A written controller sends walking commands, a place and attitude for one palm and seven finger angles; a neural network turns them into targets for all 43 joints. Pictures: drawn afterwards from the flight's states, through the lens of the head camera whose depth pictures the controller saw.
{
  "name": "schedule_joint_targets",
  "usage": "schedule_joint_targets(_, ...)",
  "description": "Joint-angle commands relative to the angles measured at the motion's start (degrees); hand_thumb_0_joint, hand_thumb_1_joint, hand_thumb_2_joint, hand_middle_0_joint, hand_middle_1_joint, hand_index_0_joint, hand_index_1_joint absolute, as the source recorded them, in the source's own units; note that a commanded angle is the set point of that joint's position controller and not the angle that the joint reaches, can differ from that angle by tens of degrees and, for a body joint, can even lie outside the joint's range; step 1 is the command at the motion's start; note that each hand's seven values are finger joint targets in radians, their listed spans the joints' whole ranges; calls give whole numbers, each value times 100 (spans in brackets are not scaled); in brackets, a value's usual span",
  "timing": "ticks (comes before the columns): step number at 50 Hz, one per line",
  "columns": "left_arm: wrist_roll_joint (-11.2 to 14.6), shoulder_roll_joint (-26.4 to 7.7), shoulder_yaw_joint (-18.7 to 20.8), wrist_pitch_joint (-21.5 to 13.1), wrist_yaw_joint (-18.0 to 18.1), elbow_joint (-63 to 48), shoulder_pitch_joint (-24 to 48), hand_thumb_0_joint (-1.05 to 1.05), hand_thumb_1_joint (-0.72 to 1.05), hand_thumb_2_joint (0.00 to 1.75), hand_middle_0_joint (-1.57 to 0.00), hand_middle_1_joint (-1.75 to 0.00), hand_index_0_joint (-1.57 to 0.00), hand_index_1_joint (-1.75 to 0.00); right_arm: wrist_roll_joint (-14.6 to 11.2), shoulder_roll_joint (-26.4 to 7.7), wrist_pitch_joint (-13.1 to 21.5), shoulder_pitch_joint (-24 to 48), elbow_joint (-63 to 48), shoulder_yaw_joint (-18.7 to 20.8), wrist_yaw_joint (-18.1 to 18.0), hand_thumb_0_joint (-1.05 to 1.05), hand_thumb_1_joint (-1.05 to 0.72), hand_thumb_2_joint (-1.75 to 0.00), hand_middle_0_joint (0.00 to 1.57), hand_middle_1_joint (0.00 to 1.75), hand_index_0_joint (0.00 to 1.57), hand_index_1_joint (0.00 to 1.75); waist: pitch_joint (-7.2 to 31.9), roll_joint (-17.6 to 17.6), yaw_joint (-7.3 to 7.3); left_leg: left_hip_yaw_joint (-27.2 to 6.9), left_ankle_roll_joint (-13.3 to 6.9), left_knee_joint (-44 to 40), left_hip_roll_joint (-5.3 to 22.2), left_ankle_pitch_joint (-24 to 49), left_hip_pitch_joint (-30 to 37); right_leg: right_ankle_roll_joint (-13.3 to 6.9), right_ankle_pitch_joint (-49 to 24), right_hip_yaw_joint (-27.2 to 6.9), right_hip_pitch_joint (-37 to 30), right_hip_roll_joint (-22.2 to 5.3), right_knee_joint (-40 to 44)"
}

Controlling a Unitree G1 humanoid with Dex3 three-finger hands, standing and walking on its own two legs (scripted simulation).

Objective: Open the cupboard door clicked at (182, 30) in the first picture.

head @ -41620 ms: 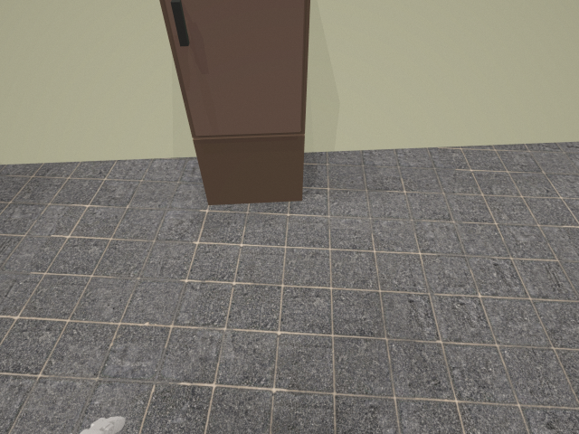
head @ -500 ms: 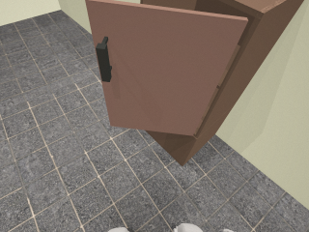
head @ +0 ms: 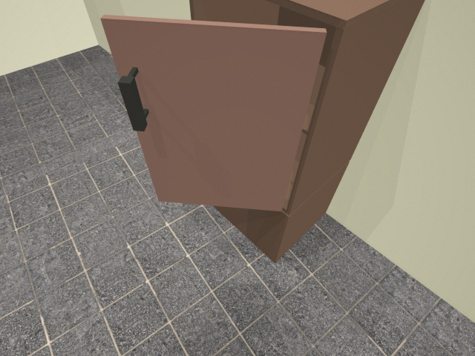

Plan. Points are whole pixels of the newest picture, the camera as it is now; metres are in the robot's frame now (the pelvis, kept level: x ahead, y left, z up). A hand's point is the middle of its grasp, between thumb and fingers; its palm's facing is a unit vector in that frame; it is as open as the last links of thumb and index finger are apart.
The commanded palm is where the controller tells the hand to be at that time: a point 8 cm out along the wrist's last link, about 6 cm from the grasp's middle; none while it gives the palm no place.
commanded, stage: come to a stop and stand still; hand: left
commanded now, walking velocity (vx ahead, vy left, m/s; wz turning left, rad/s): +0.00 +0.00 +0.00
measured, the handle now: (137, 99) +0.61 +0.25 +0.09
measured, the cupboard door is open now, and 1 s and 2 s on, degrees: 41 41 41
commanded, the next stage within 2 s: look again from close up in 0.16 s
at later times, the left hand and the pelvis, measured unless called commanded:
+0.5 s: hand out of the picture +0.00 +0.17 -0.17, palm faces +0.01 -0.98 -0.19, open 7.4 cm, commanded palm none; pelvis -0.01 +0.00 +0.00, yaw -1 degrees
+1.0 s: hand out of the picture -0.04 +0.19 -0.18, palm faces +0.03 -0.98 -0.17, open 7.4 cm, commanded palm none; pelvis -0.03 +0.02 +0.00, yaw -1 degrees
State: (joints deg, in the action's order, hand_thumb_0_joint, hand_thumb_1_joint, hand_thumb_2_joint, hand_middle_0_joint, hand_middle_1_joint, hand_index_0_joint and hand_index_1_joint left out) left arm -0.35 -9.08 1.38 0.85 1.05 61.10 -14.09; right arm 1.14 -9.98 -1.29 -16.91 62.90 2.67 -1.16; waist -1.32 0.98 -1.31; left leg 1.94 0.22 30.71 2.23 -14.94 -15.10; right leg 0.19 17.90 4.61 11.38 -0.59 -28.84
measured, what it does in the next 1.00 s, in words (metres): stands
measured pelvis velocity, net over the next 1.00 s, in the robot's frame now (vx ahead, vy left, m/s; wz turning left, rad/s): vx -0.03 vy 0.02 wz -0.01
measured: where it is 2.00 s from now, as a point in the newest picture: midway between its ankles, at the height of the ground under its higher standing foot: outside the picture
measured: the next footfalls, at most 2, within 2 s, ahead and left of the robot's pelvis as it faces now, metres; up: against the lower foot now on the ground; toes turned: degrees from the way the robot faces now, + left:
right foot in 1.40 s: +0.08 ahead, -0.06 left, +0.00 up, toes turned -9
right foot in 1.90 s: +0.06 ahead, -0.07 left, +0.00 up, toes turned -3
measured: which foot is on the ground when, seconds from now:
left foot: down 0.00-1.00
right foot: down 0.00-1.00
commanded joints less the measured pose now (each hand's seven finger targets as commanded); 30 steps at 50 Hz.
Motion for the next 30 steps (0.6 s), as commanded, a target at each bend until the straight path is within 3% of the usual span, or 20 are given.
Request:
schedule_joint_targets(1,23,-515,61,-102,48,-116,-266,0,90,90,-20,-30,-20,-30,-7,-651,181,48,-161,-20,-120,0,-90,-90,20,30,20,30,115,217,206,-715,-207,-902,727,1405,289,-101,-898,-589,-131,-488,745)
schedule_joint_targets(3,26,-583,65,-76,35,-12,-199,0,90,90,-20,-30,-20,-30,-30,-528,191,7,-54,-54,-123,0,-90,-90,20,30,20,30,69,614,170,-615,-146,-1074,594,1293,313,-111,-902,-526,-196,-513,683)
schedule_joint_targets(7,7,-540,39,-127,33,133,-283,0,90,90,-20,-30,-20,-30,-37,-422,185,-42,37,-70,-126,0,-90,-90,20,30,20,30,60,-108,128,-428,-87,-1019,462,1071,519,-146,-1100,-628,-196,-580,916)
schedule_joint_targets(9,-3,-503,21,-146,34,184,-303,0,90,90,-20,-30,-20,-30,-44,-384,182,-60,61,-82,-122,0,-90,-90,20,30,20,30,-20,-280,120,-374,-80,-1069,439,993,607,-143,-1034,-612,-122,-594,1031)
schedule_joint_targets(12,1,-486,4,-161,41,222,-331,0,90,90,-20,-30,-20,-30,-29,-402,171,-33,91,-99,-110,0,-90,-90,20,30,20,30,-170,-254,105,-346,-59,-1095,391,884,597,-154,-955,-666,-39,-617,1096)
schedule_joint_targets(13,-125,-554,-63,-306,311,311,-873,0,90,90,-20,-30,-20,-30,-89,-625,279,433,-330,-104,-13,0,-90,-90,20,30,20,30,-418,-200,315,-136,34,81,390,1133,200,-62,-2659,-952,165,-823,954)
schedule_joint_targets(14,-101,-778,-39,-405,289,197,-727,0,90,90,-20,-30,-20,-30,-80,-420,261,395,-538,-182,19,0,-90,-90,20,30,20,30,-322,-245,53,-100,63,-125,290,733,217,-184,-3747,-940,51,-1084,757)
schedule_joint_targets(15,-93,-708,-58,-415,251,95,-710,0,90,90,-20,-30,-20,-30,-35,-215,315,-25,-438,-163,-7,0,-90,-90,20,30,20,30,104,-197,-9,-114,-39,-331,188,626,340,-242,-3997,-855,-296,-989,419)
schedule_joint_targets(16,-63,-654,-67,-425,243,84,-726,0,90,90,-20,-30,-20,-30,-31,-337,352,-223,-387,-141,-29,0,-90,-90,20,30,20,30,605,-410,-18,-211,-80,-279,265,1116,447,-256,-3788,-694,-553,-861,268)
schedule_joint_targets(17,-46,-630,-67,-405,233,30,-691,0,90,90,-20,-30,-20,-30,-50,-447,347,-217,-386,-130,-40,0,-90,-90,20,30,20,30,819,-379,-5,-235,-98,-269,340,1474,581,-252,-3340,-622,-616,-770,223)
schedule_joint_targets(19,-61,-602,-75,-341,210,-60,-631,0,90,90,-20,-30,-20,-30,-38,-501,351,-147,-432,-134,-53,0,-90,-90,20,30,20,30,642,-77,56,-270,-133,-303,434,2022,621,-249,-2492,-543,-420,-627,193)
schedule_joint_targets(24,-74,-596,-96,-231,143,-127,-585,0,90,90,-20,-30,-20,-30,-39,-490,283,106,-522,-169,-41,0,-90,-90,20,30,20,30,-387,-161,141,-384,-179,-659,355,883,53,-209,-911,-611,167,-531,533)
schedule_joint_targets(28,-63,-682,-93,-195,115,-217,-512,0,90,90,-20,-30,-20,-30,-28,-559,256,88,-540,-162,-11,0,-90,-90,20,30,20,30,-502,-155,104,-426,-165,-851,284,178,-57,-206,-87,-680,362,-512,703)
schedule_joint_targets(30,-67,-708,-91,-197,112,-251,-523,0,90,90,-20,-30,-20,-30,-28,-570,271,76,-528,-158,-4,0,-90,-90,20,30,20,30,-399,-69,128,-455,-176,-906,294,236,-28,-188,-228,-662,256,-518,706)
